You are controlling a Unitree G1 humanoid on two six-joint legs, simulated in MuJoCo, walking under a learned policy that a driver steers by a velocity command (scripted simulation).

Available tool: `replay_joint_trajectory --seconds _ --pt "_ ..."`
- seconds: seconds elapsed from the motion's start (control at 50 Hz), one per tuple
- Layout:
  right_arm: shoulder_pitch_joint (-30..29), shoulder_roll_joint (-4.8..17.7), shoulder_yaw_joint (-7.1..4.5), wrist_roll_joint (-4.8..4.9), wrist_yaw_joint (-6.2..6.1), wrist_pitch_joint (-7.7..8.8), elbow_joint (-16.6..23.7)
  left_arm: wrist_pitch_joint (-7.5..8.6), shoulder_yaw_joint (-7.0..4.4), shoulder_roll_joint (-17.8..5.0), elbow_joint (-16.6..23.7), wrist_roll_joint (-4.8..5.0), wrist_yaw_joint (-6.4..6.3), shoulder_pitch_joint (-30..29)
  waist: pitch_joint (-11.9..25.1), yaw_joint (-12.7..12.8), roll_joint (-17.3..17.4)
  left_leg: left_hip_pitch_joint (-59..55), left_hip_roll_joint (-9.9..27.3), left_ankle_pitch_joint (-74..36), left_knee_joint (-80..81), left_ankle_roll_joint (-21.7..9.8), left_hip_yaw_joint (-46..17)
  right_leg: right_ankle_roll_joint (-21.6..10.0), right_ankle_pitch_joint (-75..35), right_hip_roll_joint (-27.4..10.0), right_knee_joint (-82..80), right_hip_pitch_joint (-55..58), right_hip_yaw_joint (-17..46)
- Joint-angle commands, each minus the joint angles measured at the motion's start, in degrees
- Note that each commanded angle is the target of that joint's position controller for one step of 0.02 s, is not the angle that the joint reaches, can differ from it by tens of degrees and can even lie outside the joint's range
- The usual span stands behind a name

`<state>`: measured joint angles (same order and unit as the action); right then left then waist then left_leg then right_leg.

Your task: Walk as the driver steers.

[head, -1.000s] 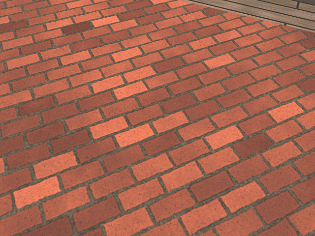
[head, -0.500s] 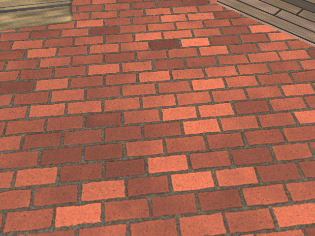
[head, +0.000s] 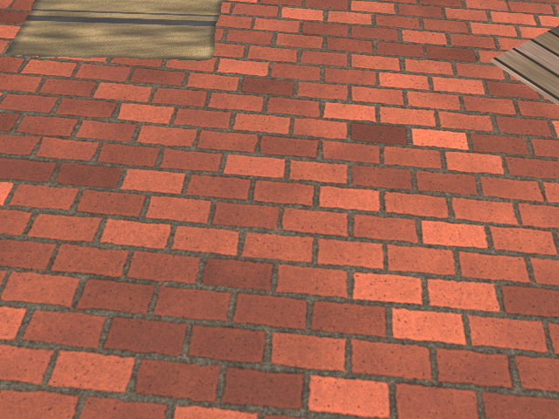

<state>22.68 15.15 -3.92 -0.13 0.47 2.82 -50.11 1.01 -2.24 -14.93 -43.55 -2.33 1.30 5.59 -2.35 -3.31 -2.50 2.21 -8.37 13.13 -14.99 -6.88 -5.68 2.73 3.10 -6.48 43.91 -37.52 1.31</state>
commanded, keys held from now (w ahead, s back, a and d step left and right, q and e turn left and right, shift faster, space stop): w+e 0.16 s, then e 0.78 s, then q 0.06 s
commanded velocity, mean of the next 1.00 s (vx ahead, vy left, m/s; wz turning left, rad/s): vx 0.20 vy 0.00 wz -0.39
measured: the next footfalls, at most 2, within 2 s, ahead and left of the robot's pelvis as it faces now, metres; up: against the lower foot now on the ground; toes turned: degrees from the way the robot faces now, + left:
right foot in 0.18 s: +0.28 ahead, -0.12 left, +0.00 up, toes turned -4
left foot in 0.78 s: +0.41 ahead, +0.03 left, +0.00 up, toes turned -27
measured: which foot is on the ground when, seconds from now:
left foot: down 0.00-0.20, up 0.22-0.76, down 0.78-1.00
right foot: up 0.00-0.16, down 0.18-0.78, up 0.80-1.00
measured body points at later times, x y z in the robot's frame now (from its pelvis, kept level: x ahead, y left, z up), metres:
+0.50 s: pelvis +0.23 -0.07 +0.00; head +0.27 -0.09 +0.45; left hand +0.31 +0.20 -0.12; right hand +0.33 -0.34 -0.13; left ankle +0.34 +0.08 -0.67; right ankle +0.24 -0.12 -0.74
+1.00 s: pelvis +0.31 -0.03 +0.00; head +0.35 -0.02 +0.45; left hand +0.54 +0.18 -0.13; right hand +0.29 -0.33 -0.09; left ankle +0.37 +0.05 -0.74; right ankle +0.21 -0.12 -0.66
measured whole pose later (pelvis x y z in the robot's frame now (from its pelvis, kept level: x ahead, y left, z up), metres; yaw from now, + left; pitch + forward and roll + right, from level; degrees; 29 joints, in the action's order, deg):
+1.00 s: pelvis +0.31 -0.03 +0.00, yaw -29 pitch +0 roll -2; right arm 10.4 15.5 -0.7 -1.2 -2.4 -0.6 -41.9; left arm -4.6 -5.1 -20.2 -44.7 -0.4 1.1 12.1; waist -4.5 0.1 -2.8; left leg 12.7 0.4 11.0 -23.9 -2.2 1.6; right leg 3.0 25.8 5.2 62.4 -24.8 5.1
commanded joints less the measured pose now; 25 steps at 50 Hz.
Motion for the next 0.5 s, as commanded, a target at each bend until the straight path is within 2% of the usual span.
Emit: replay_joint_trajectory --seconds 0.02,0.06,0.1,0.12,0.14,0.16,0.18,0.2,0.22,0.24,0.26,0.28,0.32,0.38,0.44,0.5 --pt "4.16 7.41 -1.26 -0.41 -0.50 1.15 1.34 1.22 -0.25 -3.26 5.19 0.44 0.48 -7.46 -0.77 -2.07 6.15 -3.19 15.77 -23.23 3.63 -5.42 -7.51 -1.69 -4.19 1.81 -5.79 -0.94 -3.18" --pt "4.85 7.87 -1.11 -0.87 -0.81 1.36 0.78 1.52 -0.26 -3.79 6.03 0.73 0.69 -9.05 -1.53 -2.32 6.46 -6.11 17.43 -26.08 3.29 -4.79 -6.88 -3.70 -2.83 2.56 -8.68 -0.08 -3.70" --pt "3.62 8.63 -1.10 -1.29 -1.29 1.45 0.39 1.76 -0.54 -4.69 5.88 0.89 0.82 -7.26 -2.09 -0.53 6.92 -7.73 18.97 -31.77 2.06 -3.58 -5.24 -6.13 1.00 3.80 -11.43 3.52 -3.94" --pt "2.29 9.05 -1.08 -1.44 -1.50 1.55 0.42 1.85 -0.85 -5.23 4.90 1.01 0.68 -4.11 -1.15 1.22 7.11 -7.72 18.88 -39.82 -0.59 -2.59 -3.60 -7.36 3.42 5.42 -12.65 8.33 -4.49" --pt "1.64 9.65 -1.14 -1.68 -1.60 1.58 0.24 1.92 -1.36 -6.10 3.29 1.13 0.28 0.69 1.34 3.27 7.19 -8.19 18.47 -49.11 -6.07 -1.81 -2.06 -8.54 5.95 7.75 -13.06 14.29 -5.41" --pt "0.94 9.95 -1.11 -1.82 -1.52 1.39 0.07 2.20 -1.93 -6.77 0.56 1.05 -0.26 8.71 5.39 6.97 5.59 -7.71 16.71 -54.11 -16.27 -0.93 0.48 -9.94 5.75 10.10 -16.02 22.88 -6.64" --pt "0.96 8.93 -0.62 -1.54 -1.59 1.51 0.52 2.76 -2.54 -8.36 -1.70 0.13 -0.81 17.35 9.99 10.56 3.64 -0.23 14.61 -45.63 -29.66 0.34 2.39 -12.24 3.70 5.31 -17.21 35.29 -0.89" --pt "6.39 4.11 0.53 0.67 -1.26 1.75 2.46 3.01 -4.30 -15.51 -1.85 -1.06 -1.18 22.49 17.30 8.62 -8.62 18.13 5.84 -17.33 -53.48 4.14 7.02 -20.73 -3.24 -11.59 -18.18 51.51 25.83" --pt "6.62 6.48 0.07 -0.68 -1.41 1.87 2.05 2.11 -4.08 -13.46 -2.42 1.60 -0.42 19.00 18.11 6.28 -9.46 27.42 1.05 15.20 -61.89 4.62 4.36 -24.59 -18.63 -15.61 -24.90 51.87 40.61" --pt "2.57 6.99 0.14 -1.74 -1.52 1.62 2.76 2.00 -3.61 -11.25 -1.17 2.91 -0.11 13.33 10.59 4.24 -2.79 29.68 5.59 11.66 -63.98 4.85 1.18 -23.85 -21.95 -13.98 -23.41 44.43 31.49" --pt "-1.72 7.01 0.35 -1.85 -1.37 1.82 3.63 2.14 -2.86 -8.27 -0.57 2.75 0.09 10.62 6.42 4.41 1.50 29.87 7.43 9.04 -61.97 5.26 1.51 -22.60 -29.25 -11.30 -23.59 38.31 24.06" --pt "-3.61 6.54 0.39 -1.69 -1.21 1.54 4.29 2.19 -2.38 -6.80 -0.82 2.52 -0.05 9.89 3.86 3.60 2.61 29.38 9.05 8.12 -58.86 5.52 1.72 -20.62 -33.42 -8.19 -24.46 34.19 18.68" --pt "-3.61 5.89 0.64 -2.23 -0.92 -0.18 4.96 2.27 -2.08 -6.41 -1.89 2.71 -0.34 10.12 3.35 1.79 1.00 25.78 9.99 7.35 -53.18 6.93 2.33 -17.92 -37.43 -4.13 -25.84 28.98 13.38" --pt "-3.33 4.55 1.12 -1.94 -1.02 -1.80 5.49 2.07 -2.94 -9.30 -2.16 2.41 -0.46 11.30 6.21 0.92 0.12 25.27 9.19 5.75 -48.92 8.93 3.74 -18.01 -41.88 -2.36 -25.54 27.72 11.21" --pt "-7.76 4.60 1.20 -1.80 -1.32 -2.69 7.11 1.06 -3.10 -9.50 -2.14 2.32 -0.91 12.77 6.53 2.17 -0.78 27.67 9.40 2.10 -43.84 9.99 4.25 -16.06 -38.36 -0.66 -25.05 27.88 11.57" --pt "-12.14 4.93 1.23 -1.49 -1.52 -3.40 8.47 -0.03 -3.42 -9.80 -2.09 2.35 -1.51 14.83 6.51 3.93 -1.60 29.91 9.60 -0.39 -40.25 10.32 3.44 -13.85 -31.44 -0.27 -24.26 29.96 14.54"
Velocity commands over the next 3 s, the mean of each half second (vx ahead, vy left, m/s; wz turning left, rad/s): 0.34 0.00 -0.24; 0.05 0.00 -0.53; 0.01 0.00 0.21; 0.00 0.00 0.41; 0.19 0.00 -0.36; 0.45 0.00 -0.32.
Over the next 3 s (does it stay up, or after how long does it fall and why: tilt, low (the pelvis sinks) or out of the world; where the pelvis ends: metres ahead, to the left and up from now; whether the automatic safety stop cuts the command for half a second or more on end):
stays up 0.54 -0.15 0.00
